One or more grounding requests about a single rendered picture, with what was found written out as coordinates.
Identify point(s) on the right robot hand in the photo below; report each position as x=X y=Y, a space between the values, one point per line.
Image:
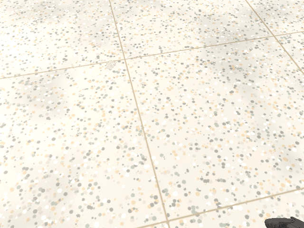
x=284 y=223

